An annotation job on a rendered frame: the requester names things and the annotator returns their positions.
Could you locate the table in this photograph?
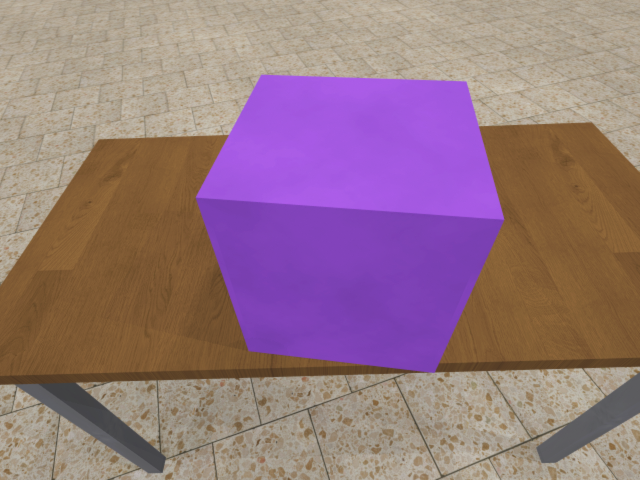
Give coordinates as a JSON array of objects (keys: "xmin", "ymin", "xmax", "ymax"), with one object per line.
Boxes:
[{"xmin": 0, "ymin": 122, "xmax": 640, "ymax": 473}]

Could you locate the carton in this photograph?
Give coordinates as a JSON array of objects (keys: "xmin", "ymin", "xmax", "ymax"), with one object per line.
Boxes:
[{"xmin": 196, "ymin": 75, "xmax": 504, "ymax": 373}]

